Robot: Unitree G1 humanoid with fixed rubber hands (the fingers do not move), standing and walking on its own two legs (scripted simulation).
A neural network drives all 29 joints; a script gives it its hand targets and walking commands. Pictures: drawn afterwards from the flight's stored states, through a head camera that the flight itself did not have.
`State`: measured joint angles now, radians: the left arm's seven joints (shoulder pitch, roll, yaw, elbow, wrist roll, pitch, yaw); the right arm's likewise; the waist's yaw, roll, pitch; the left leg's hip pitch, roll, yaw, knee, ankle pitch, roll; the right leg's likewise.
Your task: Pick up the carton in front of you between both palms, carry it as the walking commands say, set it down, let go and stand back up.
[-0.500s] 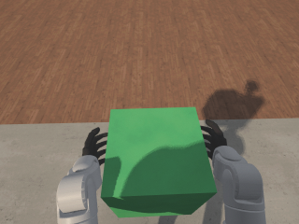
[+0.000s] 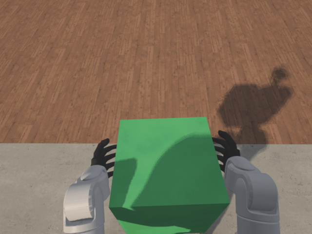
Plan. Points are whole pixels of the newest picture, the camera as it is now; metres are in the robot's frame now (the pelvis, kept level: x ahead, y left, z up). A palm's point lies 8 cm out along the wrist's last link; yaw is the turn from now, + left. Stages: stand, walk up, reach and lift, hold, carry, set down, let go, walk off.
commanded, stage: carry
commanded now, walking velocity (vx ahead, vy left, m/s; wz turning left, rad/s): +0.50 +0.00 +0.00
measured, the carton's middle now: (164, 179) +0.25 +0.01 +0.00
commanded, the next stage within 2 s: none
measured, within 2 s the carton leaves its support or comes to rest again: neither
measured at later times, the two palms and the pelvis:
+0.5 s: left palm (112, 70) +0.60 +0.17 +0.08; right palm (201, 69) +0.57 -0.13 +0.09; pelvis +0.34 +0.04 +0.00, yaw -4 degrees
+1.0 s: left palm (133, 8) +0.99 +0.11 +0.13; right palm (199, 5) +1.00 -0.19 +0.13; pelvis +0.66 -0.03 -0.01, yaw -2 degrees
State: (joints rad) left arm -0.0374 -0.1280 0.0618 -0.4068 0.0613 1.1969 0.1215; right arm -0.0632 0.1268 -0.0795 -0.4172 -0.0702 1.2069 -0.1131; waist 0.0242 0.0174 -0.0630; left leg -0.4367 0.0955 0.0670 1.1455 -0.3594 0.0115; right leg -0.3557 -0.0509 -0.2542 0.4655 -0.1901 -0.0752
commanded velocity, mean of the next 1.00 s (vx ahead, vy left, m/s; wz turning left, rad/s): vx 0.50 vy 0.00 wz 0.00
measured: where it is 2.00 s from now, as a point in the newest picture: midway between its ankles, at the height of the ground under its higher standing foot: (167, 90)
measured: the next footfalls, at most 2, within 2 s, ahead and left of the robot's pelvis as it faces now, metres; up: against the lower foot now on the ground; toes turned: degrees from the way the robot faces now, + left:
left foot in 0.32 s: +0.41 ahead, +0.11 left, +0.00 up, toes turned +10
right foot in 0.82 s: +0.75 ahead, -0.10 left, +0.00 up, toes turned -13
